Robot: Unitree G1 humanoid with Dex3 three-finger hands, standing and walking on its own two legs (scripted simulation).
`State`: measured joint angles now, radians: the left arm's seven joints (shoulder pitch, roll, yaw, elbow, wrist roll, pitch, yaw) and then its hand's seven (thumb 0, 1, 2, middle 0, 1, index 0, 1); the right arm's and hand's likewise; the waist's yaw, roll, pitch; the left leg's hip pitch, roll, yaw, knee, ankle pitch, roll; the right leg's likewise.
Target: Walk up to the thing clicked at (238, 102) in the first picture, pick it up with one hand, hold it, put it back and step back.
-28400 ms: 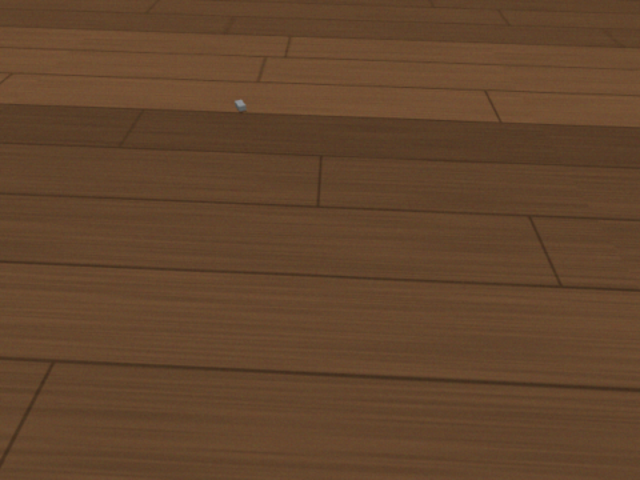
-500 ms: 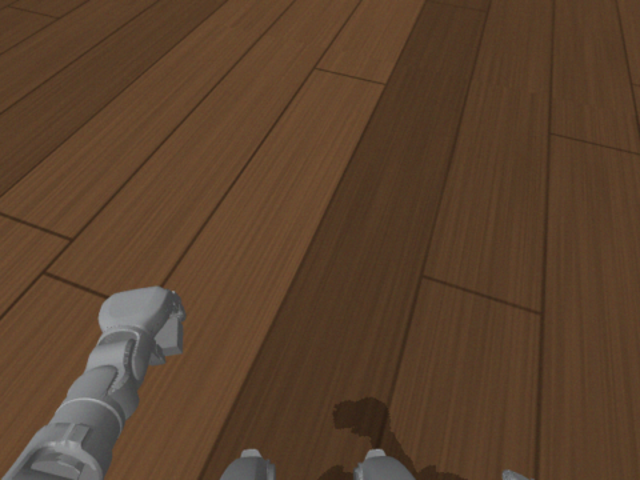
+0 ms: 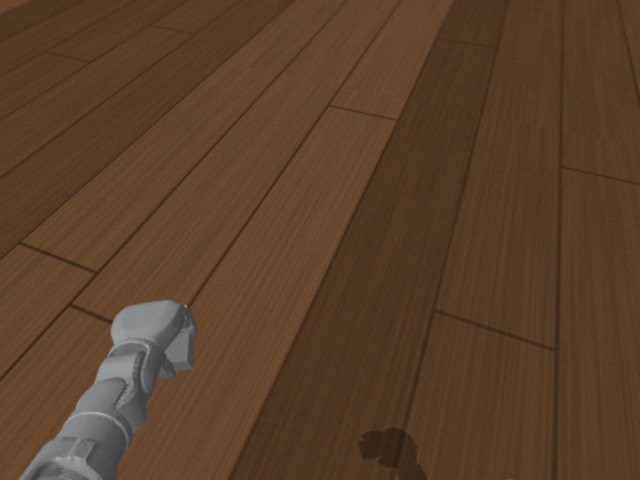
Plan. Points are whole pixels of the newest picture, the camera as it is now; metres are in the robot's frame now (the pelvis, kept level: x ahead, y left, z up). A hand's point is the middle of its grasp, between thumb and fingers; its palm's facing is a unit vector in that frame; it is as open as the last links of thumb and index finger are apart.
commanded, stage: hold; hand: left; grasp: from above
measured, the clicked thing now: (165, 353) +0.33 +0.23 -0.10
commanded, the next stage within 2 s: crouch in 1.72 s
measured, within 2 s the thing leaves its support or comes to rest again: neither
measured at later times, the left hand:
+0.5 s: hand (154, 356) +0.30 +0.22 -0.03, palm faces -0.42 -0.07 -0.91, open 7.3 cm
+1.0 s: hand (150, 361) +0.29 +0.22 -0.01, palm faces -0.41 -0.07 -0.91, open 7.4 cm
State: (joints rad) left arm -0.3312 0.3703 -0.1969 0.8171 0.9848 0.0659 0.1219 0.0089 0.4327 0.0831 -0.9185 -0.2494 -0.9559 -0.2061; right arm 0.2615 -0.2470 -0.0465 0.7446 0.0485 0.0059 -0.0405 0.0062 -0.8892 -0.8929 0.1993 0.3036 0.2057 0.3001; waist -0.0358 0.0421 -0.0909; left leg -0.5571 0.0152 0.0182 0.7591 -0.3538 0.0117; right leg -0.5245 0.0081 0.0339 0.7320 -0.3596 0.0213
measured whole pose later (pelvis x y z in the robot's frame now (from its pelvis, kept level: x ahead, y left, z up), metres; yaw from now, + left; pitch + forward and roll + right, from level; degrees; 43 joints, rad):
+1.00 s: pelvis -0.01 -0.01 +0.02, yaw +0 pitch +2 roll +0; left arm -0.23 0.38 -0.21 0.60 0.98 0.07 -0.01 0.01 0.41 0.10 -0.92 -0.29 -0.95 -0.25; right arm 0.21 -0.26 -0.03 0.68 0.07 0.05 -0.04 0.01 -0.90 -0.90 0.20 0.30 0.20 0.30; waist 0.01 0.05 -0.03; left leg -0.33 0.01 0.03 0.55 -0.26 0.01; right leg -0.32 0.00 0.05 0.56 -0.28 0.01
